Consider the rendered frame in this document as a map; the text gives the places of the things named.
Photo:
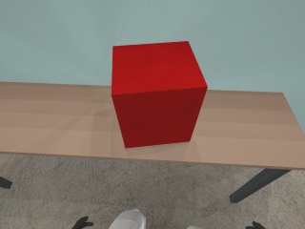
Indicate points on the carton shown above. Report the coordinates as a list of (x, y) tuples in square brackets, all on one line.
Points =
[(157, 92)]

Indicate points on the left robot thigh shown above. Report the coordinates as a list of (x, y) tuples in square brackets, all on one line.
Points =
[(129, 219)]

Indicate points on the left robot hand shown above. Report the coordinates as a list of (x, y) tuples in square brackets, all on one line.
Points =
[(81, 223)]

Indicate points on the table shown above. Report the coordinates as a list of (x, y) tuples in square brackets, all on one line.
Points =
[(234, 128)]

